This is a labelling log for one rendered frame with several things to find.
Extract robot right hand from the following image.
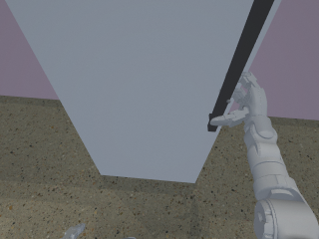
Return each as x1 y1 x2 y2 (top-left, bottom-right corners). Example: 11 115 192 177
210 71 267 127

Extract robot right forearm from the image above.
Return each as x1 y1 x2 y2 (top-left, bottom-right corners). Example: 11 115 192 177
243 116 319 236

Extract handle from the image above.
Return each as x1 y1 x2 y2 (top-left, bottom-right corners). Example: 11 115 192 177
207 0 274 132

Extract robot left hand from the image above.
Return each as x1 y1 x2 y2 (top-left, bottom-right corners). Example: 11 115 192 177
60 223 86 239

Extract robot right upper arm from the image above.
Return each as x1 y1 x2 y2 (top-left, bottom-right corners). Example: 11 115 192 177
253 197 319 239

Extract fridge door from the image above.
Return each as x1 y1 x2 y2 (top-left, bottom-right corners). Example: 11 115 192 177
5 0 282 183

